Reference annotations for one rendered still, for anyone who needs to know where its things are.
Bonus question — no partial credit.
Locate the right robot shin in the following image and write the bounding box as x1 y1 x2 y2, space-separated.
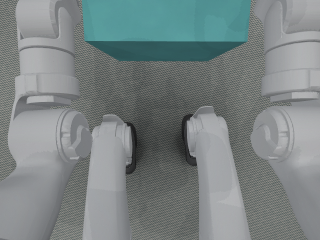
190 106 229 157

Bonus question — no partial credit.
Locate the carton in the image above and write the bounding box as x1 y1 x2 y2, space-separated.
82 0 251 62

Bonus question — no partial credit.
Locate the right robot upper arm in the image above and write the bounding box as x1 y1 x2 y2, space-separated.
250 106 320 240

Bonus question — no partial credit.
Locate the left robot forearm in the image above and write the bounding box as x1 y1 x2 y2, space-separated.
7 0 82 152

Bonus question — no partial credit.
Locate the robot right thigh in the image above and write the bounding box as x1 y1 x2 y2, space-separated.
187 113 252 240

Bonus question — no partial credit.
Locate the left robot upper arm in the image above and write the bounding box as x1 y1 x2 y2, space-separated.
0 108 93 240

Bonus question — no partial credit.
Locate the right robot forearm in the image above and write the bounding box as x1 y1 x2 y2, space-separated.
253 0 320 106

